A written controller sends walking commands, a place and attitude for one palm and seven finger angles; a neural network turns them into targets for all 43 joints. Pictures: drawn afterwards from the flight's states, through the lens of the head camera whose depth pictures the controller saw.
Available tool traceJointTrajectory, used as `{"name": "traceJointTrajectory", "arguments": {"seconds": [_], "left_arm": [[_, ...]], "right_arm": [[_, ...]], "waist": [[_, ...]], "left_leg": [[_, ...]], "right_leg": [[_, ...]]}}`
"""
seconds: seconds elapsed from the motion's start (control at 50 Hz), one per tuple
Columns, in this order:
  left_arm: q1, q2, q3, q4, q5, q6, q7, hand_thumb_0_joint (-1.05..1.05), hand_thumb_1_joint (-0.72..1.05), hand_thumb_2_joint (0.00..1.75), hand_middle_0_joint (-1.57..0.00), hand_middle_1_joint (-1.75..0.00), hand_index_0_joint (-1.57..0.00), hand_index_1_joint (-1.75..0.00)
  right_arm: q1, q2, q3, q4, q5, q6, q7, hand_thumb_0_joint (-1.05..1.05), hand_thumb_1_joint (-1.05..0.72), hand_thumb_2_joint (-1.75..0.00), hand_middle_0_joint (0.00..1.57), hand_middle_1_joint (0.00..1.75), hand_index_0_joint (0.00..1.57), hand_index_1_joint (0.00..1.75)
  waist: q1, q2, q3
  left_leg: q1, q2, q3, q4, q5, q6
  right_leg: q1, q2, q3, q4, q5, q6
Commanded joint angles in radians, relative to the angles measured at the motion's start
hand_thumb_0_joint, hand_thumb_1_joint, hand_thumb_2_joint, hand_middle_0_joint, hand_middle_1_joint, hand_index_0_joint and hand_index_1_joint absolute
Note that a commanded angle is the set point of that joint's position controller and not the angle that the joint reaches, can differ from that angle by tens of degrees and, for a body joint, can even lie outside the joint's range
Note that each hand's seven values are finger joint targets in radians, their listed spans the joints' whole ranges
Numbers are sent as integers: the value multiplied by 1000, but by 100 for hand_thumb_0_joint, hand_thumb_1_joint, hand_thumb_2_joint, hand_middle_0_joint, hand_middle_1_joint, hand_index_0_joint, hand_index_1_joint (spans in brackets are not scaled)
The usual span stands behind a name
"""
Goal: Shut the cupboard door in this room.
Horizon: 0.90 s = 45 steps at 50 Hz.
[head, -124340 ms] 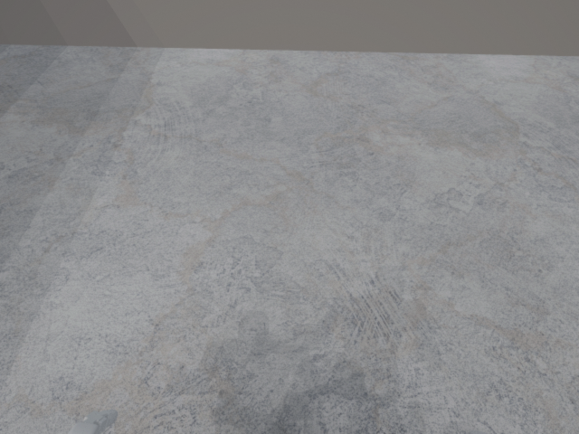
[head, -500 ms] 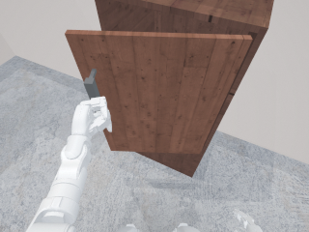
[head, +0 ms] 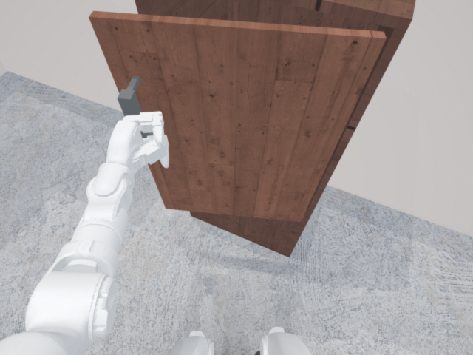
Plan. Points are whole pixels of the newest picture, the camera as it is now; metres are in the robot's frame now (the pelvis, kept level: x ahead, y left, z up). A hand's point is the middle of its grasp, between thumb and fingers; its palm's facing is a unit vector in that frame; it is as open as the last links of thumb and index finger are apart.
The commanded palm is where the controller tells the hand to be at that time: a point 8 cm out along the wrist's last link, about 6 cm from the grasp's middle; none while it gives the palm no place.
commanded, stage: push the door shut along its arc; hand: left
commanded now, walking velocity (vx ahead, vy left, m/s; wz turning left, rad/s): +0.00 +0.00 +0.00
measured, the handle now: (141, 118) +0.52 +0.17 +0.08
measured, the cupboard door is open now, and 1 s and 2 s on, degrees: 18 4 0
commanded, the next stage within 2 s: pull the fist back off the door in 1.30 s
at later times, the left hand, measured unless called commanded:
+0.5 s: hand (191, 117) +0.51 +0.08 +0.09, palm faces -0.30 -0.95 -0.03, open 3.0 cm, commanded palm +0.51 +0.13 +0.08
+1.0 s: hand (205, 101) +0.55 +0.05 +0.09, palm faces -0.39 -0.92 -0.03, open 3.3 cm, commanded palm +0.57 +0.09 +0.08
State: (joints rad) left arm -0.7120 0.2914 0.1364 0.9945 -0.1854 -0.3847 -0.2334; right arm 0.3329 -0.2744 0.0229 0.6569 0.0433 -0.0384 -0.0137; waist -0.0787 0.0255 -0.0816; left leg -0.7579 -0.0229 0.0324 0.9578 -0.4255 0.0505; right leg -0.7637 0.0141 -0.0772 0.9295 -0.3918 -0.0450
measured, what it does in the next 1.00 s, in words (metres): stands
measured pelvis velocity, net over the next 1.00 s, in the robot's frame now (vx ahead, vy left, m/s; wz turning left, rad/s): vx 0.00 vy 0.00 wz -0.02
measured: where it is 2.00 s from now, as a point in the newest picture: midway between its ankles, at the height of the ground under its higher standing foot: outside the picture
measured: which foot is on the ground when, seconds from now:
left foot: down 0.00-1.00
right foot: down 0.00-1.00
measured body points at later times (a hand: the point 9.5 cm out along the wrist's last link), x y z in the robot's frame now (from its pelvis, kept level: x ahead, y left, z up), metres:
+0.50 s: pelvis +0.00 +0.00 -0.02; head +0.11 -0.01 +0.42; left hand +0.52 +0.13 +0.09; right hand -0.01 -0.27 -0.13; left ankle +0.02 +0.09 -0.68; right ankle +0.04 -0.09 -0.68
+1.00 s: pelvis +0.00 +0.00 -0.03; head +0.15 +0.00 +0.39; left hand +0.57 +0.11 +0.09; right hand -0.02 -0.28 -0.14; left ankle +0.02 +0.09 -0.68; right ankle +0.04 -0.09 -0.68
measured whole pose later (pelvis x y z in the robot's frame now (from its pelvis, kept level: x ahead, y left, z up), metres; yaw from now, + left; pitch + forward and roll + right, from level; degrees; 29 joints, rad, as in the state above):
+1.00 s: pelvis +0.00 +0.00 -0.03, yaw -1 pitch +24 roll -3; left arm -1.26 0.47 0.15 1.34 -0.11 -0.27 -0.37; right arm 0.39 -0.30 0.04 0.68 0.00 -0.06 0.00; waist -0.23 0.05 -0.09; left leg -1.06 0.00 0.01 1.12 -0.48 0.04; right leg -1.05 0.04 -0.11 1.05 -0.42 -0.06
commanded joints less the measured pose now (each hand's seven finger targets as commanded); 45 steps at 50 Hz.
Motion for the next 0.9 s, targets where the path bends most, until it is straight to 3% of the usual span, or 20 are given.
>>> {"name": "traceJointTrajectory", "arguments": {"seconds": [0.0,0.04,0.06,0.12,0.18,0.22,0.26,0.3,0.32,0.36,0.42,0.44,0.5,0.52,0.56,0.68,0.72,0.78,0.86,0.88], "left_arm": [[-617,119,-11,-169,3,-70,-37,0,90,90,-130,-150,-130,-150],[-639,149,7,-150,10,-79,-47,0,90,90,-130,-150,-130,-150],[-655,127,-12,-141,9,-78,-53,0,90,90,-130,-150,-130,-150],[-676,170,26,-82,6,-64,-62,0,90,90,-130,-150,-130,-150],[-709,257,99,-46,9,-52,-59,0,90,90,-130,-150,-130,-150],[-721,247,93,-47,15,-52,-63,0,90,90,-130,-150,-130,-150],[-723,295,127,-19,25,-55,-64,0,90,90,-130,-150,-130,-150],[-739,294,124,-7,39,-55,-67,0,90,90,-130,-150,-130,-150],[-717,282,118,6,41,-50,-72,0,90,90,-130,-150,-130,-150],[-699,317,149,23,45,-42,-79,0,90,90,-130,-150,-130,-150],[-750,281,105,49,54,-19,-92,0,90,90,-130,-150,-130,-150],[-774,301,122,50,52,-21,-92,0,90,90,-130,-150,-130,-150],[-847,275,88,36,57,-13,-100,0,90,90,-130,-150,-130,-150],[-853,303,106,46,61,-12,-100,0,90,90,-130,-150,-130,-150],[-909,259,64,35,58,-10,-109,0,90,90,-130,-150,-130,-150],[-979,271,56,53,60,9,-128,0,90,90,-130,-150,-130,-150],[-998,233,22,97,60,28,-133,0,90,90,-130,-150,-130,-150],[-1054,257,33,108,63,37,-135,0,90,90,-130,-150,-130,-150],[-1099,225,10,104,62,42,-147,0,90,90,-130,-150,-130,-150],[-1089,242,21,132,64,51,-149,0,90,90,-130,-150,-130,-150]], "right_arm": [[71,-158,-57,-81,3,-41,-13,0,-90,-90,20,30,20,30],[85,-166,-60,-74,-1,-45,-13,0,-90,-90,20,30,20,30],[87,-164,-58,-71,-1,-47,-11,0,-90,-90,20,30,20,30],[103,-172,-57,-67,-2,-45,-9,0,-90,-90,20,30,20,30],[121,-179,-53,-71,-6,-42,-9,0,-90,-90,20,30,20,30],[130,-176,-53,-76,-8,-43,-5,0,-90,-90,20,30,20,30],[143,-182,-51,-77,-10,-38,-5,0,-90,-90,20,30,20,30],[161,-180,-53,-78,-14,-34,-1,0,-90,-90,20,30,20,30],[163,-181,-55,-83,-13,-32,3,0,-90,-90,20,30,20,30],[175,-186,-54,-91,-16,-25,5,0,-90,-90,20,30,20,30],[194,-185,-55,-90,-14,-13,6,0,-90,-90,20,30,20,30],[204,-188,-55,-90,-16,-11,3,0,-90,-90,20,30,20,30],[214,-189,-58,-77,-18,-10,5,0,-90,-90,20,30,20,30],[222,-193,-58,-72,-18,-7,3,0,-90,-90,20,30,20,30],[227,-190,-58,-60,-20,-10,2,0,-90,-90,20,30,20,30],[243,-196,-58,-38,-26,-12,0,0,-90,-90,20,30,20,30],[241,-197,-56,-31,-25,-14,1,0,-90,-90,20,30,20,30],[247,-204,-54,-20,-29,-20,-4,0,-90,-90,20,30,20,30],[251,-203,-55,-10,-37,-32,-2,0,-90,-90,20,30,20,30],[256,-206,-53,-9,-38,-29,-2,0,-90,-90,20,30,20,30]], "waist": [[-87,5,-367],[-81,49,-405],[-93,47,-421],[-100,18,-408],[-90,16,-429],[-93,24,-454],[-98,9,-460],[-102,18,-464],[-98,26,-464],[-90,29,-488],[-129,-6,-444],[-127,4,-448],[-153,36,-461],[-152,32,-469],[-173,71,-493],[-190,94,-532],[-207,91,-479],[-221,98,-480],[-230,142,-540],[-231,109,-523]], "left_leg": [[184,17,-102,-118,117,-14],[210,18,-112,-108,139,-17],[221,19,-116,-102,149,-16],[174,21,-114,-93,125,-13],[128,17,-107,-84,137,-10],[131,18,-106,-74,161,-9],[109,21,-105,-61,173,-7],[104,23,-109,-57,191,-8],[110,23,-105,-54,196,-10],[106,22,-100,-43,227,-9],[73,26,-97,-37,192,-3],[72,23,-101,-32,206,-1],[103,29,-109,-20,205,-2],[102,31,-112,-16,207,-3],[147,34,-120,-2,240,-2],[173,37,-136,18,272,-2],[150,36,-139,18,228,-1],[148,38,-144,29,233,2],[193,40,-152,53,282,1],[167,39,-153,56,278,2]], "right_leg": [[88,2,86,-125,137,13],[64,4,82,-107,140,6],[50,5,79,-103,145,8],[47,8,84,-105,126,10],[82,8,92,-94,143,9],[84,9,94,-86,167,10],[82,12,96,-78,182,12],[78,14,94,-66,197,12],[70,15,94,-67,199,12],[84,17,94,-59,231,12],[56,19,95,-71,210,20],[55,22,95,-65,218,16],[6,23,92,-66,203,18],[4,23,93,-65,202,17],[-42,24,87,-56,215,17],[-73,28,79,-44,219,14],[-112,30,74,-53,175,15],[-137,31,71,-45,165,13],[-174,32,65,-24,187,11],[-161,35,64,-25,189,11]]}}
